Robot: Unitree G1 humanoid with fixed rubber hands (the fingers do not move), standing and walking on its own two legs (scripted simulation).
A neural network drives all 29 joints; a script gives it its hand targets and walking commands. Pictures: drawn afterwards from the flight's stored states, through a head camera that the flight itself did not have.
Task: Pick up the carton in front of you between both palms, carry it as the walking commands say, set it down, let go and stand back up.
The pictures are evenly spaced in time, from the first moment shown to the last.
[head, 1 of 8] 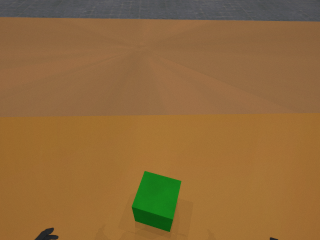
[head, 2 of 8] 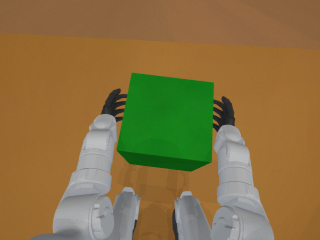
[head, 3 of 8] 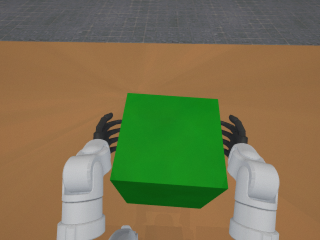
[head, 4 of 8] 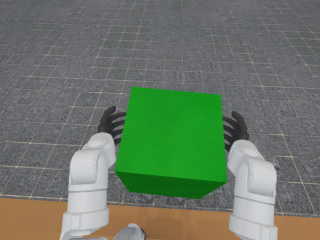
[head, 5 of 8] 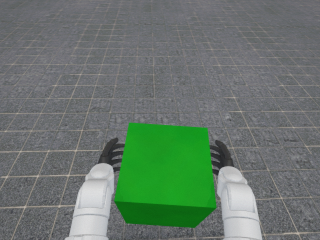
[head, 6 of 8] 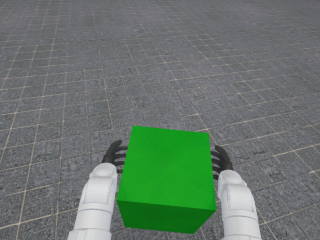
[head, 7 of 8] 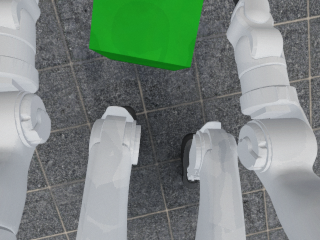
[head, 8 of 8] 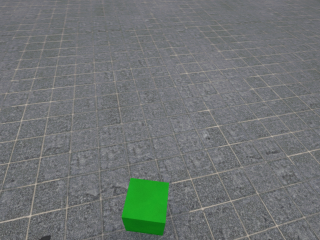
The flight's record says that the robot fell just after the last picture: no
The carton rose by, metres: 0.68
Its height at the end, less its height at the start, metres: -0.34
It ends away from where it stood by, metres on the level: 6.07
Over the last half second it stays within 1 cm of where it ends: yes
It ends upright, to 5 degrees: yes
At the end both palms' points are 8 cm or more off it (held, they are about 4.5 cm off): yes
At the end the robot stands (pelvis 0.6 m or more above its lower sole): yes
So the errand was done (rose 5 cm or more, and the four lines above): yes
